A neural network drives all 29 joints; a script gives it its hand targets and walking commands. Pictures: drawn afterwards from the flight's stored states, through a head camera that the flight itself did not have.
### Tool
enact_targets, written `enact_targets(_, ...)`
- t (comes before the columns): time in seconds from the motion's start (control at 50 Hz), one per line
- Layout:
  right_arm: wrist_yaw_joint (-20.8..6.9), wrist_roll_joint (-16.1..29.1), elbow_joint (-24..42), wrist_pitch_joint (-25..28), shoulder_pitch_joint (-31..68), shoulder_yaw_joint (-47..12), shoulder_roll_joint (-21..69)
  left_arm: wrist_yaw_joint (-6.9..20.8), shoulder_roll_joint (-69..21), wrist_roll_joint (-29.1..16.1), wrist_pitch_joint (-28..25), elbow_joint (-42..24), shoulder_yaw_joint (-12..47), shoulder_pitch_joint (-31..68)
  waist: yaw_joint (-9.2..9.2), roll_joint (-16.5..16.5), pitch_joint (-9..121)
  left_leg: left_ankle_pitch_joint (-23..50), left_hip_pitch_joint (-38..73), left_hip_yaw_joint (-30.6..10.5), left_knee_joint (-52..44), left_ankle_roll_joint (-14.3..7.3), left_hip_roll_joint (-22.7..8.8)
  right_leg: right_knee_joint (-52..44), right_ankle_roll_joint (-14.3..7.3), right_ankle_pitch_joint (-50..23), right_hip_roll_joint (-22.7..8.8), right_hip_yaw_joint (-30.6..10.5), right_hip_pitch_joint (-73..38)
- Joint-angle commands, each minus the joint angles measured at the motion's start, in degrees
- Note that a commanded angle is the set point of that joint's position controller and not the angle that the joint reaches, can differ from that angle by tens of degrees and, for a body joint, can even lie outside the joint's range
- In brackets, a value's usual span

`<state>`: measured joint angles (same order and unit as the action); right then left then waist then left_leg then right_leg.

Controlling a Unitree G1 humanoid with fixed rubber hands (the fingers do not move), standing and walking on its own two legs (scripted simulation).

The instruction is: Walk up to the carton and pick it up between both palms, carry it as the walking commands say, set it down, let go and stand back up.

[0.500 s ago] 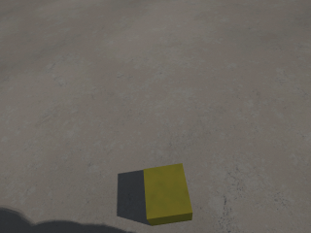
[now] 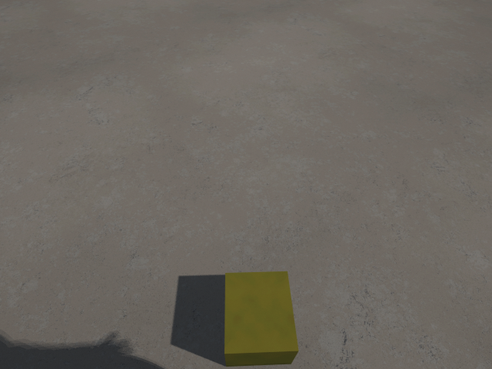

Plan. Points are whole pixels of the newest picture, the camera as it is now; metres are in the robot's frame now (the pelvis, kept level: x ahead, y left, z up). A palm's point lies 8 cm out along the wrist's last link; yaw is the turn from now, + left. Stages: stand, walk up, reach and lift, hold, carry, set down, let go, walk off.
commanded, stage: walk up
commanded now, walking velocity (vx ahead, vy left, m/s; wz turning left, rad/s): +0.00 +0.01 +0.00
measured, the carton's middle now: (257, 317) +0.44 -0.03 -0.68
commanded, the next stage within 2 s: stand in 0.10 s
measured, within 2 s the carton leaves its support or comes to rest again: neither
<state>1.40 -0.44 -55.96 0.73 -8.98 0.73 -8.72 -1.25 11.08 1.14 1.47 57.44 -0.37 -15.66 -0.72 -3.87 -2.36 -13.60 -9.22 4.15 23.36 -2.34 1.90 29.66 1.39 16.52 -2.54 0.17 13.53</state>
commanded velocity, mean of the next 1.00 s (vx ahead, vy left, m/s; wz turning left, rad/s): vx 0.00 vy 0.00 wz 0.00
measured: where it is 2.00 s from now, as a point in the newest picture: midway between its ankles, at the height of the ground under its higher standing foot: outside the picture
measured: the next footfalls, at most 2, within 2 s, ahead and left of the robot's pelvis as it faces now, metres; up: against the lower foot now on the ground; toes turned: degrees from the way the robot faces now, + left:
right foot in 0.02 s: +0.04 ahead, -0.13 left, +0.00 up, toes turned +0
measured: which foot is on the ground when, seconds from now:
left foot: down 0.00-1.00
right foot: up 0.00-0.00, down 0.02-1.00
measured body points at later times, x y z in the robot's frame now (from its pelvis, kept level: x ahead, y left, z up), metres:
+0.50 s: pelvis +0.00 -0.01 +0.01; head +0.01 -0.01 +0.46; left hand +0.00 +0.21 -0.15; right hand +0.01 -0.24 -0.15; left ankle -0.01 +0.09 -0.74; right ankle +0.00 -0.12 -0.74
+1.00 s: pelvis +0.01 -0.03 +0.01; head +0.02 -0.04 +0.46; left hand +0.00 +0.19 -0.15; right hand +0.00 -0.26 -0.16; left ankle -0.01 +0.09 -0.74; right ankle +0.00 -0.12 -0.74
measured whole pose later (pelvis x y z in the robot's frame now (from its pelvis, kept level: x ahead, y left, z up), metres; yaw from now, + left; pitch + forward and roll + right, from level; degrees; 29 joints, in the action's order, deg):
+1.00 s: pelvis +0.01 -0.03 +0.01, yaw +0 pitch -1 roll +0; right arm 2.4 -0.6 -64.1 0.4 -16.9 1.3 -8.8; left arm -2.5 8.0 0.5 -1.1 64.0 -0.6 -17.5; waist -0.1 0.5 -1.6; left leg -12.5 -6.4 3.1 19.9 1.1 -1.7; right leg 20.9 -2.1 11.8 1.4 2.0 8.3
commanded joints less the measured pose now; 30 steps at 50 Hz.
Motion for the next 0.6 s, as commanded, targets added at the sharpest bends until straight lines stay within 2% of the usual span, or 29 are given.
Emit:
enact_targets(0.0, 0.4, 0.4, 0.5, -0.2, -1.8, 1.9, -8.4, -0.8, 3.5, -0.2, -1.2, -0.1, -1.1, -4.6, -0.54, 9.0, 1.3, 11.3, -1.3, -9.6, -5.2, -2.0, -11.4, -7.5, -0.7, -11.1, -2.0, -0.6, -6.2)
enact_targets(0.02, 0.4, 0.7, 0.0, -0.2, -3.0, 1.6, -7.1, -0.7, 4.0, -0.3, -1.4, 0.2, -1.1, -2.9, -0.07, 5.3, -0.3, 7.2, -2.6, -8.3, -7.1, -0.6, -8.9, -7.3, -1.4, -15.3, -3.4, -2.1, -6.0)
enact_targets(0.04, 0.6, 0.8, -0.4, -0.3, -2.6, 1.4, -6.9, -0.5, 3.9, -0.2, -1.6, 1.1, -1.0, -2.5, 0.28, 2.3, -1.4, 4.8, -1.0, -6.6, -7.1, 0.4, -7.8, -8.2, -1.9, -16.8, -4.0, -3.3, -4.0)
enact_targets(0.06, 0.6, 0.8, -1.0, -0.3, -2.9, 1.5, -7.1, -0.5, 3.4, -0.2, -1.9, 1.7, -0.9, -2.5, 0.45, 1.0, -1.3, 4.9, 0.3, -6.2, -6.9, 0.7, -7.7, -9.0, -2.0, -17.1, -4.1, -3.5, -3.6)
enact_targets(0.12, 0.5, 0.5, -2.5, -0.2, -3.7, 1.4, -7.2, -0.9, 2.8, -0.3, -2.2, 2.8, -0.6, -2.9, 0.13, 1.1, -0.2, 7.3, 1.7, -6.5, -6.9, 0.7, -8.0, -10.3, -2.2, -15.4, -4.0, -2.9, -4.6)
enact_targets(0.38, 0.6, 0.0, -6.5, 0.0, -7.6, 1.1, -5.8, -0.9, 2.4, -0.4, -2.3, 5.8, -0.6, -3.1, 0.32, 4.1, -1.2, 6.1, 1.2, -6.4, -8.0, 1.8, -8.6, -11.7, -2.6, -12.0, -3.5, -3.1, -4.6)
enact_targets(0.58, 0.9, 0.0, -7.6, 0.0, -9.5, 1.2, -5.0, -1.2, 1.8, -0.4, -2.4, 6.4, -0.6, -4.4, 0.49, 4.0, -1.7, 6.2, 1.3, -5.7, -7.5, 2.3, -8.7, -12.1, -2.8, -12.2, -3.6, -3.5, -4.0)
